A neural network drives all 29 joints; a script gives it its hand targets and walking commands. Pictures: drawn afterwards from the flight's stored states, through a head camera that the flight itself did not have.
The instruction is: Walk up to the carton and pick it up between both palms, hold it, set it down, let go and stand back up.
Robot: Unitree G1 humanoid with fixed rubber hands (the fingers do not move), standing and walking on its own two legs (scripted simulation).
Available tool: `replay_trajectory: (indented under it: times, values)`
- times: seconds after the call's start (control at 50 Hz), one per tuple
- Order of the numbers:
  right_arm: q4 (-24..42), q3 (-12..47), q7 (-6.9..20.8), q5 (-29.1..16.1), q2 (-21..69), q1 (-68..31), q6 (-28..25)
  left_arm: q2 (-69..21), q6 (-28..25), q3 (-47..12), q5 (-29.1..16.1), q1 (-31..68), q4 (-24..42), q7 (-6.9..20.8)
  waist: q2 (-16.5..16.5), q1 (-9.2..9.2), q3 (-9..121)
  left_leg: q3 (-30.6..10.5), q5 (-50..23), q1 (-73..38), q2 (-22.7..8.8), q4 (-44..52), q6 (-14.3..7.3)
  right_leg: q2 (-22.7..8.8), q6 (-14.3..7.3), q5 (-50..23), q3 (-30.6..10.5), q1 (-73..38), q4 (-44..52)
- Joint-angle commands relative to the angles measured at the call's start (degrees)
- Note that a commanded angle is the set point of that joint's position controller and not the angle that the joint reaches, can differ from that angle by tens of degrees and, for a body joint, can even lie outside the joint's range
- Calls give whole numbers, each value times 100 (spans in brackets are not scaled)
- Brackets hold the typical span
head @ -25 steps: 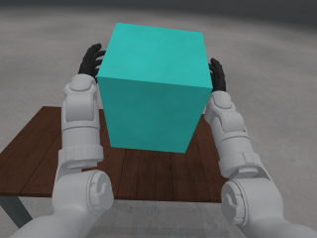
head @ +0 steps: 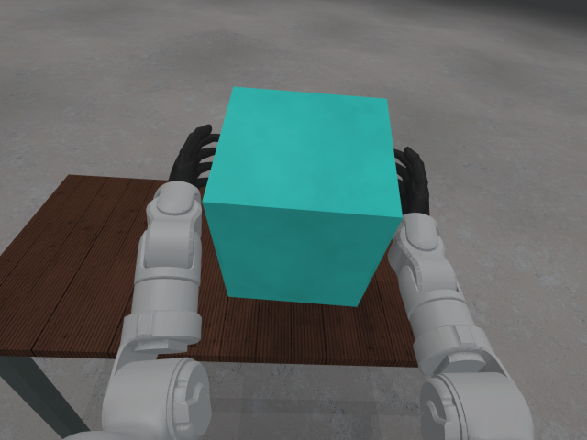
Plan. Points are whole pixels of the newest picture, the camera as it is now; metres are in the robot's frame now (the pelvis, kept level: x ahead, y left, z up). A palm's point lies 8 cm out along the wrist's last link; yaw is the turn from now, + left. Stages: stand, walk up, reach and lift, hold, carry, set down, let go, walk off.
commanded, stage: set down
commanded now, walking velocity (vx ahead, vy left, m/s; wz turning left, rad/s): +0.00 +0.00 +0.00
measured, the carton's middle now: (300, 206) +0.41 -0.02 +0.15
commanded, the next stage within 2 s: none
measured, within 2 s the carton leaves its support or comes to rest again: neither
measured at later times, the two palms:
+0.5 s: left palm (198, 185) +0.41 +0.12 +0.18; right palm (410, 216) +0.36 -0.18 +0.17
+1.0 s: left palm (208, 192) +0.43 +0.11 +0.15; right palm (409, 228) +0.37 -0.18 +0.14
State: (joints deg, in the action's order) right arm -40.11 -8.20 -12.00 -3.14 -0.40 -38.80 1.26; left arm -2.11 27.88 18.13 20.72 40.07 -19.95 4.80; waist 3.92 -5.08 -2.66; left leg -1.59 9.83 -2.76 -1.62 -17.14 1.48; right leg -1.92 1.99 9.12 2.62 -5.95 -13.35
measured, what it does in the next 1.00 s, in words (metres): stands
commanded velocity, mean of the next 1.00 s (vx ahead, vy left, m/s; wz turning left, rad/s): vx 0.00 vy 0.00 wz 0.00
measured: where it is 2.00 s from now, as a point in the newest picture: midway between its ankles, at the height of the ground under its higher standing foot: outside the picture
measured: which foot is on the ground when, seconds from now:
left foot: down 0.00-1.00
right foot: down 0.00-1.00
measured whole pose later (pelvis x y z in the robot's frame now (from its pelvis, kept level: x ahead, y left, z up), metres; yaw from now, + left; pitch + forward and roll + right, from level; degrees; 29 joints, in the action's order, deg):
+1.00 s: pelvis +0.01 +0.01 +0.00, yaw -1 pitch -5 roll -1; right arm -45.9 -19.0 -12.0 5.2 4.0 -39.5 -2.5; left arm 1.4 15.1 20.9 18.7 46.9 -43.4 5.5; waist 3.5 -6.2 -1.2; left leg 0.1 9.7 1.8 -1.3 -16.5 0.8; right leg -2.4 2.7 8.3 1.1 -0.9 -12.4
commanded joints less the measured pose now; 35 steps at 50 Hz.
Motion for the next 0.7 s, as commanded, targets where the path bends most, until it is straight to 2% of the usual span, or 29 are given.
replay_trajectory:
  times: [0.0,0.04,0.06,0.08,0.12,0.14,0.16,0.18,0.2,0.22,0.24,0.26,0.28,0.3,0.32,0.34,0.4,0.42,0.44,0.46,0.48,0.52,0.54,0.56,0.58,0.6,0.62,0.64,0.68]
  values:
    - [1233,1593,900,182,2536,-3981,-547,-2512,-606,-2058,-477,3407,308,835,-422,-30,2066,806,-1796,-537,466,74,103,418,170,-1587,563,-511,-77]
    - [1348,1575,890,217,2587,-4191,-581,-2522,-636,-1913,-451,3437,15,886,-140,31,2077,849,-1539,-401,483,124,11,407,216,-1746,562,-585,-106]
    - [1219,1446,907,299,2469,-4240,-599,-2452,-659,-1850,-371,3542,-99,886,-298,15,2014,809,-1591,-377,454,80,41,410,199,-1666,531,-501,-88]
    - [1171,1435,858,316,2474,-4095,-559,-2429,-661,-1741,-371,3297,-297,925,-163,-21,1937,839,-1520,-387,497,82,6,413,192,-1663,560,-509,-29]
    - [1109,1323,867,379,2490,-4105,-588,-2372,-734,-1624,-334,3441,-368,934,-266,22,1991,861,-1459,-282,505,111,12,404,177,-1569,514,-595,-27]
    - [953,1226,874,401,2517,-4052,-555,-2378,-767,-1547,-279,3550,-495,936,-130,-77,1792,854,-1207,-331,496,151,-32,420,202,-1466,578,-520,-20]
    - [950,1306,872,342,2670,-4085,-639,-2444,-877,-1633,-379,3713,-199,915,-196,25,1994,864,-1352,-349,506,203,-7,413,231,-1610,530,-613,-30]
    - [1191,1274,878,381,2555,-4281,-719,-2505,-930,-1914,-557,3884,-183,880,-340,-105,2354,840,-1585,-465,467,96,46,422,200,-1642,555,-458,-44]
    - [1108,1291,899,430,2607,-4250,-748,-2523,-1034,-1963,-604,3938,-131,812,-366,-108,2540,840,-1778,-603,449,9,104,439,180,-1752,630,-421,-113]
    - [1187,1294,910,491,2566,-4463,-762,-2547,-1008,-1758,-470,3868,-487,842,-246,-18,2348,849,-1496,-625,427,57,57,449,211,-1459,603,-339,-11]
    - [936,1072,933,590,2500,-4289,-725,-2538,-1017,-1819,-475,3954,-531,831,-430,-88,2157,836,-1414,-704,390,84,106,477,139,-979,709,-6,65]
    - [1258,1207,975,526,2668,-4658,-818,-2575,-1120,-1820,-580,4061,-549,826,-185,24,2323,809,-1315,-494,404,106,45,451,168,-1123,630,-160,12]
    - [1198,1261,971,514,2790,-4685,-798,-2586,-1174,-1720,-569,4161,-593,805,-137,124,2376,857,-1171,-373,457,152,-27,400,182,-1133,563,-272,7]
    - [1208,1236,985,610,2816,-4782,-842,-2558,-1238,-1806,-604,4241,-608,787,-206,65,2559,893,-996,-193,470,239,-49,401,201,-1288,522,-501,-41]
    - [1137,1223,972,659,2844,-4685,-808,-2525,-1246,-1753,-556,4269,-773,792,-176,12,2526,890,-1079,-187,465,192,-72,378,221,-1555,503,-535,-61]
    - [885,1181,978,612,2856,-4510,-765,-2580,-1249,-1709,-507,4151,-763,771,-278,85,2415,888,-1329,-293,459,126,-9,421,206,-1489,546,-358,-70]
    - [770,1045,1001,656,2837,-4441,-833,-2728,-1387,-1882,-603,4369,-742,750,-425,-10,2683,852,-1402,-619,394,63,78,468,144,-1309,615,-180,-41]
    - [701,1079,1041,651,2947,-4384,-814,-2736,-1388,-1784,-559,4283,-785,707,-421,45,2766,839,-1645,-708,402,62,125,473,126,-1408,630,-208,-33]
    - [661,1011,1019,621,2730,-4351,-748,-2633,-1348,-1690,-524,4169,-1040,717,-382,-34,2398,825,-1588,-540,400,100,118,478,137,-1379,606,-201,26]
    - [553,1040,1029,669,2785,-4266,-747,-2615,-1331,-1622,-488,4146,-1028,721,-245,-5,2184,841,-1668,-465,399,119,93,491,164,-1489,591,-283,37]
    - [649,933,982,652,2673,-4239,-744,-2528,-1276,-1526,-416,3879,-1138,776,-285,-63,2261,884,-1556,-565,405,109,78,472,192,-1442,604,-187,67]
    - [869,1025,971,588,2847,-4435,-833,-2680,-1348,-1631,-447,4128,-891,798,-409,-4,2569,854,-1938,-656,404,4,141,463,193,-1745,589,-362,-14]
    - [538,914,989,670,2614,-4059,-753,-2567,-1355,-1583,-495,4058,-1018,753,-425,-110,2411,793,-1984,-801,345,28,203,515,157,-1552,659,-206,1]
    - [581,1036,981,627,2726,-4152,-782,-2611,-1359,-1640,-466,4059,-910,730,-410,-78,2559,828,-2185,-852,394,-37,220,501,161,-1844,642,-294,-10]
    - [512,931,978,611,2662,-4214,-798,-2603,-1384,-1694,-452,4185,-885,713,-583,-130,2603,804,-2302,-951,332,-52,254,538,145,-1652,672,-100,-12]
    - [624,1018,963,681,2735,-4195,-812,-2497,-1405,-1645,-492,4166,-979,748,-374,-47,2555,874,-2156,-763,375,-52,188,468,190,-1774,621,-370,23]
    - [682,940,944,749,2815,-4179,-792,-2556,-1452,-1683,-501,4210,-958,747,-386,-170,2588,899,-2077,-721,408,-56,162,447,219,-2081,590,-303,-48]
    - [555,862,942,801,2822,-4005,-785,-2620,-1474,-1614,-448,4061,-987,770,-475,-140,2472,841,-2127,-715,385,-31,194,446,179,-1856,598,-267,-7]
    - [652,878,954,758,2852,-4095,-816,-2551,-1525,-1586,-460,4031,-1137,789,-356,-83,2472,824,-2197,-607,391,-48,178,450,213,-2169,591,-359,-53]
